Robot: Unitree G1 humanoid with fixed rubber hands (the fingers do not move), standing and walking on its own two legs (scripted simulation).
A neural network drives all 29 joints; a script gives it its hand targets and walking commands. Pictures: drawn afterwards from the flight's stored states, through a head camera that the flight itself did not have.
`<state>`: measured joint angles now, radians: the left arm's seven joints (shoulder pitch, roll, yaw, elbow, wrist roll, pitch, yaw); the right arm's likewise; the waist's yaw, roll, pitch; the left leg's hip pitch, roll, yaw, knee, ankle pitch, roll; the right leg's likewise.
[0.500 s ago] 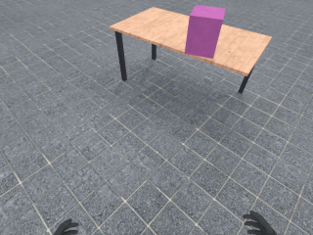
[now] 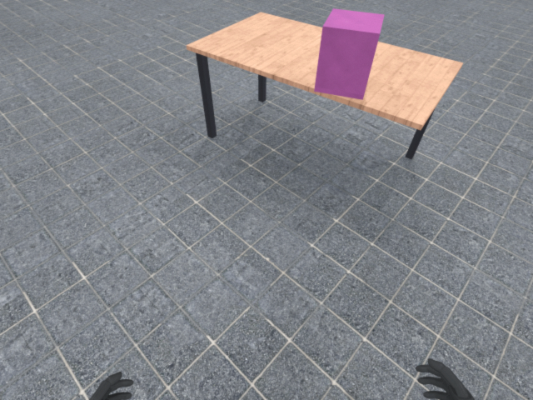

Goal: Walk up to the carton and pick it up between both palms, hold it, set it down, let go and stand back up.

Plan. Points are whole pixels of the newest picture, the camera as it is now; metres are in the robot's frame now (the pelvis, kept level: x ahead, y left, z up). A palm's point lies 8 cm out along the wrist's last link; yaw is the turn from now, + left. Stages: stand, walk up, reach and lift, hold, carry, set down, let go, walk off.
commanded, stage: stand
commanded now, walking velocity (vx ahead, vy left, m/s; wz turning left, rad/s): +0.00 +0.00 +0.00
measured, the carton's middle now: (348, 54) +1.35 -0.35 -0.06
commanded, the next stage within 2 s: walk up in 0.44 s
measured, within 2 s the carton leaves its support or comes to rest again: neither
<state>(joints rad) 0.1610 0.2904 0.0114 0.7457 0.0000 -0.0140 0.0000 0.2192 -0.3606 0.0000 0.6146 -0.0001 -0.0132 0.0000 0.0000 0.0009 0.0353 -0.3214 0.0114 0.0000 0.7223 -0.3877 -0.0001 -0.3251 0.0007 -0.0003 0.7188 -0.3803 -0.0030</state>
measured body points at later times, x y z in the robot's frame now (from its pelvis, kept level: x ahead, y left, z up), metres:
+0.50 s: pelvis -0.01 +0.00 +0.00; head +0.00 +0.00 +0.45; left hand +0.14 +0.27 -0.11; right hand +0.14 -0.29 -0.09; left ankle +0.00 +0.12 -0.72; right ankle +0.00 -0.12 -0.72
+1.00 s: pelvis +0.05 -0.08 -0.01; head +0.04 -0.10 +0.44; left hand +0.14 +0.25 -0.09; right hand +0.13 -0.42 -0.09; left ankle +0.00 +0.10 -0.68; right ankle +0.10 -0.18 -0.72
